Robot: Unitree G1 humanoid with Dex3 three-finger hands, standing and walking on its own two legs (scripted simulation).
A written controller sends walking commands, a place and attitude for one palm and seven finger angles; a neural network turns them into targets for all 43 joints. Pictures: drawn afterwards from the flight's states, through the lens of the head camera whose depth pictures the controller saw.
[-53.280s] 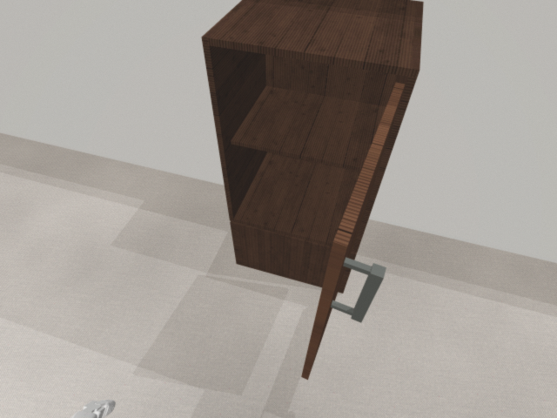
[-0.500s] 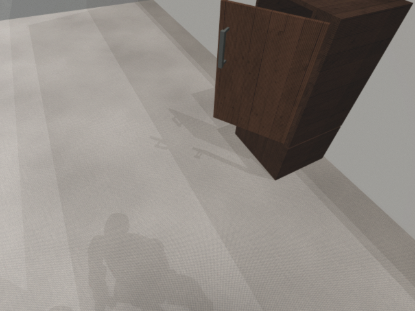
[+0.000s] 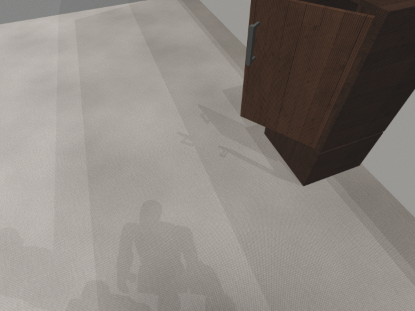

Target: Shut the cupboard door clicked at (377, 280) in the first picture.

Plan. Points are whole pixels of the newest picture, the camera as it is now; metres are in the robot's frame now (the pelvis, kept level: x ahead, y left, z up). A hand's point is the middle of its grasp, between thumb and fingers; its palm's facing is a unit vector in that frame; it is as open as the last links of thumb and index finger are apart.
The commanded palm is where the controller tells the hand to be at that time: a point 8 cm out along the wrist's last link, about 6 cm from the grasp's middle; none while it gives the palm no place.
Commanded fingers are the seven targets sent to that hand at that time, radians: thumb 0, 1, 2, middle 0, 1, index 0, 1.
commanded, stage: walk to a spot facing it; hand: left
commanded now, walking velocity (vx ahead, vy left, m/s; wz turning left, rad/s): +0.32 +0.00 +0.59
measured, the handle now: (253, 44) +1.06 -0.16 -0.02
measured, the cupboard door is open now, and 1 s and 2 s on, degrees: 33 33 33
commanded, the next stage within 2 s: turn to face it in 0.64 s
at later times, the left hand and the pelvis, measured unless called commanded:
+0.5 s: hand out of the picture +0.07 +0.22 -0.19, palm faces +0.32 -0.92 -0.22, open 7.4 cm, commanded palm none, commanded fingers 0.00 0.90 0.90 -0.20 -0.30 -0.20 -0.30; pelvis +0.17 +0.05 -0.02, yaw +16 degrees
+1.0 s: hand (117, 216) +0.38 +0.27 -0.16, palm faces +0.38 -0.90 -0.20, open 7.2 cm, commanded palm none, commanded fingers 0.00 0.90 0.90 -0.20 -0.30 -0.20 -0.30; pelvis +0.38 +0.08 +0.00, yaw +21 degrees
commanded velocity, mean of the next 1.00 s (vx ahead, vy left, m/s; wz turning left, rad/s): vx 0.21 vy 0.00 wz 0.16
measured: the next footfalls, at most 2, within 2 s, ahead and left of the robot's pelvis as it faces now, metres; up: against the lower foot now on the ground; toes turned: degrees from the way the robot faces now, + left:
left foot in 0.42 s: +0.25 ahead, +0.15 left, +0.00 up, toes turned +22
right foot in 0.80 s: +0.47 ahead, -0.03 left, +0.00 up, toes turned +18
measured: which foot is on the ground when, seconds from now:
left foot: up 0.00-0.40, down 0.42-0.80, up 0.82-1.00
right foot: down 0.00-0.40, up 0.42-0.78, down 0.80-1.00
